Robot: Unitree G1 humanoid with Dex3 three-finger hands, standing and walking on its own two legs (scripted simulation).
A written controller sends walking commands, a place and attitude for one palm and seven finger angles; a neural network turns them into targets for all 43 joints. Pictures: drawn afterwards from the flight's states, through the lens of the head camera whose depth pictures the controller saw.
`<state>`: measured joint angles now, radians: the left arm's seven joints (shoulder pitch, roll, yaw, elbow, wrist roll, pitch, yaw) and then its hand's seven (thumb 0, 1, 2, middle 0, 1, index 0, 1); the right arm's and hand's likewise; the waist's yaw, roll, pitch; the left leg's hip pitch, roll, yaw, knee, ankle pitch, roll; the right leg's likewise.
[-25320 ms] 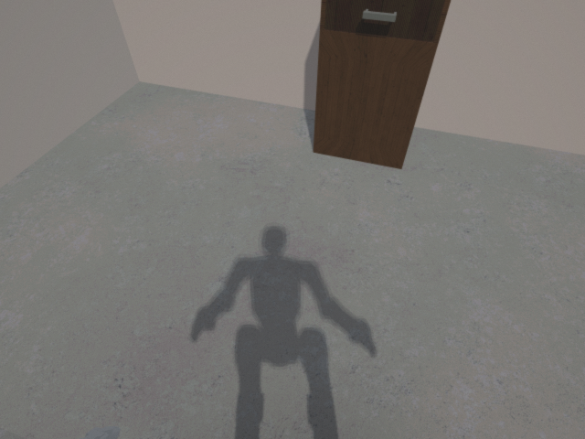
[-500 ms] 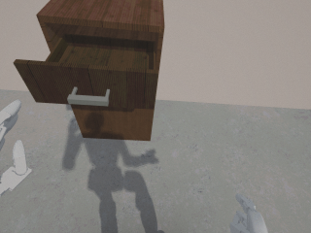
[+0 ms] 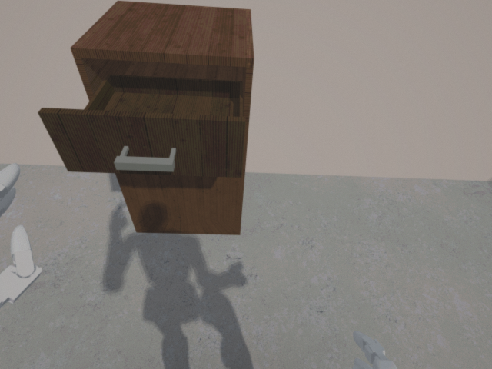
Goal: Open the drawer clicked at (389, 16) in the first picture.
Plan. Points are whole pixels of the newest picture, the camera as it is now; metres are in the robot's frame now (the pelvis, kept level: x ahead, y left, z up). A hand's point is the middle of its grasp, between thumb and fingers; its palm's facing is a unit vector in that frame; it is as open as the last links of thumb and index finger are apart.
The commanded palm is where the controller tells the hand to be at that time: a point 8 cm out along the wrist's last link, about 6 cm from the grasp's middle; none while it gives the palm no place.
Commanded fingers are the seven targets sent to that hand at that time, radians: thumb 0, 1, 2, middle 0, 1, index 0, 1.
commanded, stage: stop stepping back and stand still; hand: left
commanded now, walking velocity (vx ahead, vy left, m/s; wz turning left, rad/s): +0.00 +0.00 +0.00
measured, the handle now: (147, 157) +0.57 +0.25 +0.00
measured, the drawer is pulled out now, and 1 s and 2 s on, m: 0.27 0.27 0.27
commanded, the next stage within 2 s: let the arm hang, fingers relaxed in 0.16 s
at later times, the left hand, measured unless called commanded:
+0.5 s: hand out of the picture +0.11 +0.20 -0.14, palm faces -0.03 -0.97 -0.26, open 7.4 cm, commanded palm none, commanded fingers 0.00 0.90 0.90 -0.20 -0.30 -0.20 -0.30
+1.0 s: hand out of the picture -0.03 +0.20 -0.16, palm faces +0.01 -0.97 -0.25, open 7.4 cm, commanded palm none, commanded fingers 0.00 0.90 0.90 -0.20 -0.30 -0.20 -0.30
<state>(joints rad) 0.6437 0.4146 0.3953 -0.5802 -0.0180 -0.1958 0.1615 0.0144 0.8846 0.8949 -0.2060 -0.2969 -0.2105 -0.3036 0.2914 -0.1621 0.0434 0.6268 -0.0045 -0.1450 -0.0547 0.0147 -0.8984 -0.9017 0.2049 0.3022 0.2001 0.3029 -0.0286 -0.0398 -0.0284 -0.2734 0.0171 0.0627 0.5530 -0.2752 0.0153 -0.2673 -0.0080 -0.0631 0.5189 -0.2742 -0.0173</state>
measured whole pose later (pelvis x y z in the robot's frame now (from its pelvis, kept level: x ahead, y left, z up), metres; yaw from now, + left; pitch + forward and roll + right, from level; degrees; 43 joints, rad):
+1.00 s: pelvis -0.01 +0.00 +0.01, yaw +0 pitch -2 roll +0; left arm 0.28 0.19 0.01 1.16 0.01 0.01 0.02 0.01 0.91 0.89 -0.20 -0.29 -0.20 -0.30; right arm 0.31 -0.14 0.00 1.14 -0.01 0.02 -0.02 0.01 -0.90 -0.90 0.20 0.30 0.20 0.30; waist -0.01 0.02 0.08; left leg -0.17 0.00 0.05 0.39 -0.18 0.02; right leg -0.19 -0.01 -0.06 0.40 -0.18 -0.02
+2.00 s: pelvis +0.02 -0.01 +0.02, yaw +0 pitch -2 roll +0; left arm 0.13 0.27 0.02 1.15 0.01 -0.02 0.01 0.00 0.90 0.89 -0.20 -0.29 -0.20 -0.30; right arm 0.14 -0.27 -0.01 1.13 -0.01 0.00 -0.01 0.01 -0.90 -0.90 0.20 0.30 0.20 0.30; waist -0.01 0.02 0.08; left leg -0.09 0.02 0.05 0.29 -0.17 -0.01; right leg -0.11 0.02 -0.06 0.31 -0.17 -0.04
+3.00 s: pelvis +0.04 -0.01 +0.02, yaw -1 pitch -1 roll +0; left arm 0.09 0.32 0.02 1.13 0.01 -0.02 0.01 0.01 0.90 0.89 -0.20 -0.30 -0.20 -0.30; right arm 0.10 -0.32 0.00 1.12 -0.01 0.00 -0.01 0.01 -0.90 -0.90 0.20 0.30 0.20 0.30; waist -0.02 0.01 0.08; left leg -0.05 0.02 0.06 0.26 -0.19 -0.01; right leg -0.07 0.02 -0.05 0.27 -0.18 -0.03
